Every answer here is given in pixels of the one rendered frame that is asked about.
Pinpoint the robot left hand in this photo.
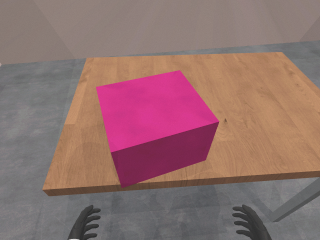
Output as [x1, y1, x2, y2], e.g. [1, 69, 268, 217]
[67, 205, 101, 240]

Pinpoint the robot right hand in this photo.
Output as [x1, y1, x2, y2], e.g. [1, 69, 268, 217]
[232, 204, 272, 240]

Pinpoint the table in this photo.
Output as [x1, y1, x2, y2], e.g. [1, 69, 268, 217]
[42, 52, 320, 223]

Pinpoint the carton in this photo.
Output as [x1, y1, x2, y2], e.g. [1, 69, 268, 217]
[96, 70, 219, 188]

